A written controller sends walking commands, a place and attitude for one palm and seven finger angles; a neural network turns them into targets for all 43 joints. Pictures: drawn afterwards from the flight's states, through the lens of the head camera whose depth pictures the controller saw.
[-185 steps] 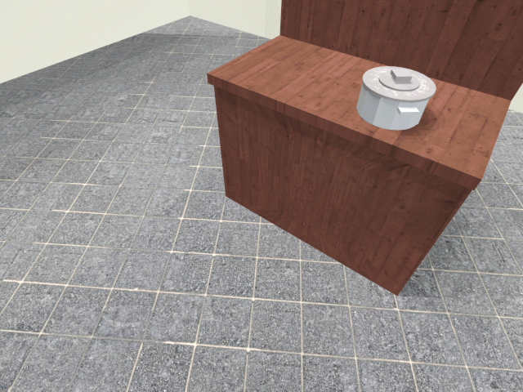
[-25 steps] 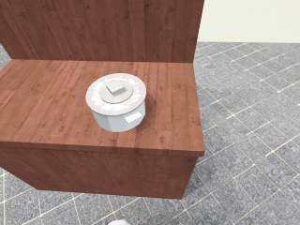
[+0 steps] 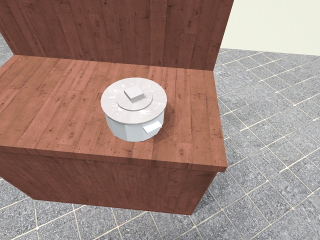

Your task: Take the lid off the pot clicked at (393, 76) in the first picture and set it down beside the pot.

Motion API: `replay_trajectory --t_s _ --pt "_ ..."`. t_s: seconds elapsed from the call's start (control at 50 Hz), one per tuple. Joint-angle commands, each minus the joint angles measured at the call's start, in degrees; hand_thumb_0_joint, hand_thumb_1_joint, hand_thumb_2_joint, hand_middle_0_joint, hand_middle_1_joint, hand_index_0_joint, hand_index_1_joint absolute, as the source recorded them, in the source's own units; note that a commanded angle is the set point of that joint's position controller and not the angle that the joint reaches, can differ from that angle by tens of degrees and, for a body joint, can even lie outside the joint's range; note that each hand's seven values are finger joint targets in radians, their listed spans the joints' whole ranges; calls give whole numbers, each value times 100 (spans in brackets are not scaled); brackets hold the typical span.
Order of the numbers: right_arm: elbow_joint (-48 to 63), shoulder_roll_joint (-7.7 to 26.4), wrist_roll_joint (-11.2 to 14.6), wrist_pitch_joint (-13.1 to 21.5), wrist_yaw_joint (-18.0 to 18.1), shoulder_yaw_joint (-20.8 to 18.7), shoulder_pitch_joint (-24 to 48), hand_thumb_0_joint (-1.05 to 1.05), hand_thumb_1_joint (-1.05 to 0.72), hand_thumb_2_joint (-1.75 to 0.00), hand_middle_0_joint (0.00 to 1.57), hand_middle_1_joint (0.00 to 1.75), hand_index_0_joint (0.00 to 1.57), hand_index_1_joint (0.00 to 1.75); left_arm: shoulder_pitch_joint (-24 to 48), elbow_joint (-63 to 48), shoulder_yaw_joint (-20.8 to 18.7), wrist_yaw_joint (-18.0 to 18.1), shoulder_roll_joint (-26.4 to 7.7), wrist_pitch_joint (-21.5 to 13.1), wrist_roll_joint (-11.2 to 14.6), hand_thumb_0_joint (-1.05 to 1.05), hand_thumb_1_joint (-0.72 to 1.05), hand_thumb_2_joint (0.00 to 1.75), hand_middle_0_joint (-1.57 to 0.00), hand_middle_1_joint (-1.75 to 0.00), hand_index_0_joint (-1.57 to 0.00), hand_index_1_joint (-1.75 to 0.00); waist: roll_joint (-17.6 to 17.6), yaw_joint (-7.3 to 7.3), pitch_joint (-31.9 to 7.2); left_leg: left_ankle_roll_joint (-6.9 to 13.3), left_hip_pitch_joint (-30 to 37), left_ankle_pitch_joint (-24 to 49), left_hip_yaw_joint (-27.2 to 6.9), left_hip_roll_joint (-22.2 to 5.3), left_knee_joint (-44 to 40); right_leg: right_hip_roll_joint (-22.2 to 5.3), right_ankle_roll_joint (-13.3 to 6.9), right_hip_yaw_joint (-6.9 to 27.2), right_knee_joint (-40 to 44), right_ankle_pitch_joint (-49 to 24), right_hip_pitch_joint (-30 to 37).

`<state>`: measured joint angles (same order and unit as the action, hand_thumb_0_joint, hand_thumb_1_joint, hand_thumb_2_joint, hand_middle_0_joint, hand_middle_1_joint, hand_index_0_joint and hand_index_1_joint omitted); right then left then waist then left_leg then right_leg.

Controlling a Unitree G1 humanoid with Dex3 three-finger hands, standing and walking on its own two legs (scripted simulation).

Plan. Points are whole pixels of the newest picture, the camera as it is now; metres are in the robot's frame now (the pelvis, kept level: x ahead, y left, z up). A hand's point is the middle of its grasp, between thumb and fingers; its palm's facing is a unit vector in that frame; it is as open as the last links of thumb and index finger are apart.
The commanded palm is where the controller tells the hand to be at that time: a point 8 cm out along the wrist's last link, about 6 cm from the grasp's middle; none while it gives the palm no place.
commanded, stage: come to a stop and stand still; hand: left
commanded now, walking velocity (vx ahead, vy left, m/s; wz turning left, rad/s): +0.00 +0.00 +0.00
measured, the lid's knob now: (133, 93) +0.51 +0.13 +0.06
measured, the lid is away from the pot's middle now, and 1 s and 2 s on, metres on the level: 0.00 0.00 0.00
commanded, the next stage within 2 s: look again from close up in 1.10 s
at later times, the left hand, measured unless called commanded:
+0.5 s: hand out of the picture -0.03 +0.10 -0.18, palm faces +0.06 -0.99 -0.13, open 7.4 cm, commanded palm none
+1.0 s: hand out of the picture +0.00 +0.13 -0.18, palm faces +0.08 -0.98 -0.19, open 7.4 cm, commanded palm none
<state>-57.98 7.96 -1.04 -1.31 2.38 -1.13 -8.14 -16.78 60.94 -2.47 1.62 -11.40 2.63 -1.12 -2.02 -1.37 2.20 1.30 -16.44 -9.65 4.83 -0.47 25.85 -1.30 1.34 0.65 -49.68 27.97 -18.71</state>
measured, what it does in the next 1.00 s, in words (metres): steps on the spot: right foot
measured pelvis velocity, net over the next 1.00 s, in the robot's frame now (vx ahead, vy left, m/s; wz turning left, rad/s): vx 0.03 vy -0.03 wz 0.02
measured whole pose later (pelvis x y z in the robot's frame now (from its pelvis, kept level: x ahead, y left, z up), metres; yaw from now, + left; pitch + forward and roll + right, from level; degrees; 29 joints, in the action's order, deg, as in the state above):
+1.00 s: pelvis +0.03 -0.03 +0.00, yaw +1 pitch -1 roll +1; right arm -65.4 8.7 -0.4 -0.1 2.9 -0.6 -15.0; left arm -19.5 66.2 -0.2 2.5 -7.3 -0.7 -0.8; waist -0.4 -0.3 -0.1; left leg -1.5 -12.4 -12.8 1.6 -1.6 26.4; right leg -0.2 -1.2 -2.7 -23.7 21.1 -1.5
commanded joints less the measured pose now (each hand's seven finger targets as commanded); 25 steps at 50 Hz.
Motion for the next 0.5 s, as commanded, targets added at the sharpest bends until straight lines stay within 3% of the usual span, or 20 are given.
replay_trajectory --t_s 0.0,0.04,0.06,0.08,0.1,0.12,0.14,0.16,0.22,0.24,0.28,0.34,0.38,0.4,0.46,0.48 --pt "28 1059 3 52 -15 -239 -424 0 -90 -90 20 30 20 30 -497 -81 18 19 -180 -93 30 0 90 90 -20 -30 -20 -30 1068 159 -481 691 584 211 -1346 -1401 -983 -56 -48 -141 1485 -249 423" --pt "-51 970 57 22 -48 -240 -458 0 -90 -90 20 30 20 30 -787 107 48 40 -235 -148 -8 0 90 90 -20 -30 -20 -30 550 57 -429 340 169 -618 -1120 -1015 -697 -29 -85 -179 2805 -1373 1140" --pt "-78 782 102 15 -62 -216 -531 0 -90 -90 20 30 20 30 -707 117 64 66 -375 -198 -21 0 90 90 -20 -30 -20 -30 159 136 -302 93 -19 -764 -872 -704 -412 -354 -213 343 3127 -1420 1159" --pt "-97 545 128 8 -84 -149 -547 0 -90 -90 20 30 20 30 -506 92 87 73 -578 -247 -1 0 90 90 -20 -30 -20 -30 -425 208 -134 -96 32 -858 -588 -429 -181 -794 -389 797 3446 -1229 828" --pt "-96 487 109 6 -116 -106 -523 0 -90 -90 20 30 20 30 -352 50 108 62 -687 -263 20 0 90 90 -20 -30 -20 -30 -526 272 71 -185 323 -831 -429 -271 -37 -1072 -529 941 3681 -859 232" --pt "-138 481 60 -12 -125 -85 -470 0 -90 -90 20 30 20 30 -233 68 89 63 -704 -317 35 0 90 90 -20 -30 -20 -30 -984 249 160 -203 384 -625 -413 -253 54 -1022 -570 1067 3785 -917 0" --pt "-224 506 36 -16 -123 -86 -492 0 -90 -90 20 30 20 30 -162 98 110 71 -595 -339 43 0 90 90 -20 -30 -20 -30 -1064 241 415 -191 446 -448 -439 -307 73 -993 -585 974 3809 -1099 -147" --pt "-336 501 37 -2 -118 -71 -649 0 -90 -90 20 30 20 30 -132 122 152 74 -527 -346 56 0 90 90 -20 -30 -20 -30 -876 295 520 -178 588 -168 -492 -344 -33 -898 -571 818 3710 -1294 -165" --pt "-573 523 63 43 -87 -16 -950 0 -90 -90 20 30 20 30 -318 223 175 71 -430 -358 88 0 90 90 -20 -30 -20 -30 -119 261 478 -138 678 242 -640 -451 -342 -593 -408 479 3501 -1336 124" --pt "-623 545 62 30 -84 -9 -972 0 -90 -90 20 30 20 30 -365 253 177 76 -407 -346 94 0 90 90 -20 -30 -20 -30 -58 230 548 -152 620 52 -635 -446 -366 -576 -399 480 3585 -995 121" --pt "-664 525 56 -12 -88 -21 -1055 0 -90 -90 20 30 20 30 -398 258 140 72 -464 -300 77 0 90 90 -20 -30 -20 -30 -315 194 828 -173 487 -297 -566 -397 -230 -608 -425 566 3900 -179 -95" --pt "-736 416 20 -35 -74 0 -1247 0 -90 -90 20 30 20 30 -425 289 135 75 -387 -291 85 0 90 90 -20 -30 -20 -30 -24 226 998 -193 505 -271 -508 -367 -25 -713 -516 710 4003 117 -372" --pt "-790 352 32 -7 -55 19 -1398 0 -90 -90 20 30 20 30 -432 289 124 68 -350 -298 90 0 90 90 -20 -30 -20 -30 -11 219 965 -164 413 -157 -561 -409 -126 -608 -509 570 3889 -142 -150" --pt "-793 377 23 12 -41 18 -1437 0 -90 -90 20 30 20 30 -445 312 131 71 -262 -307 91 0 90 90 -20 -30 -20 -30 216 232 877 -174 418 -92 -601 -407 -151 -579 -510 564 3773 -317 -81" --pt "-817 323 35 79 -8 37 -1506 0 -90 -90 20 30 20 30 -581 378 135 75 -152 -339 105 0 90 90 -20 -30 -20 -30 398 185 630 -160 402 298 -658 -457 -252 -473 -469 381 3518 -1051 332" --pt "-812 317 56 98 3 41 -1507 0 -90 -90 20 30 20 30 -616 397 126 70 -170 -335 110 0 90 90 -20 -30 -20 -30 317 134 606 -137 370 393 -674 -488 -282 -432 -435 278 3480 -1285 481"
